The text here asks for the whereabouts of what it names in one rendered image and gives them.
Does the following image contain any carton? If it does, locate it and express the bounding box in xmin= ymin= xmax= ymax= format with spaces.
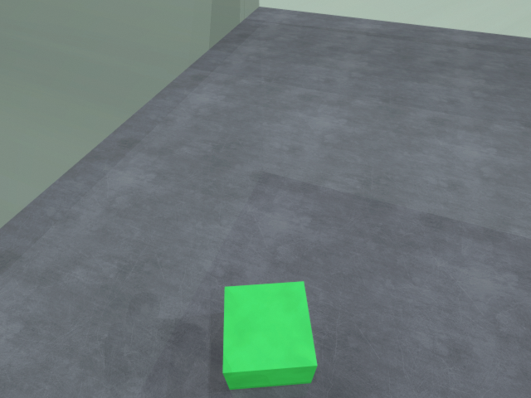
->
xmin=222 ymin=281 xmax=317 ymax=390

